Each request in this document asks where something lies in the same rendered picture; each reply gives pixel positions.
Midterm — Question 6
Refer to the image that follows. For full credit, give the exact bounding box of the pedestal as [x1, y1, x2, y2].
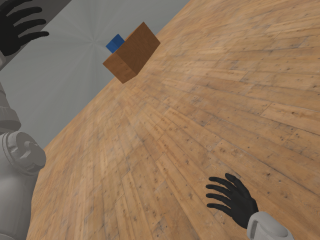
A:
[102, 22, 160, 84]

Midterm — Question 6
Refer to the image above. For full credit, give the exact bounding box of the robot left forearm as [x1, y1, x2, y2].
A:
[0, 51, 21, 135]

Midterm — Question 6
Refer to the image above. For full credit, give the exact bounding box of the carton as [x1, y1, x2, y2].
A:
[106, 34, 125, 54]

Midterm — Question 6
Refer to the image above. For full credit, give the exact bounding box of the left robot hand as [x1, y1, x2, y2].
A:
[0, 0, 49, 56]

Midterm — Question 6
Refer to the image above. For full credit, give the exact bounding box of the left robot upper arm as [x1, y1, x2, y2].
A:
[0, 131, 46, 240]

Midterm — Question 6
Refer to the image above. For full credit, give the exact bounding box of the right robot hand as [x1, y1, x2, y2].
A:
[205, 173, 259, 229]

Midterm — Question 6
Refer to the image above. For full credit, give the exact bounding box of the robot right forearm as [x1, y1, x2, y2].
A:
[246, 211, 295, 240]

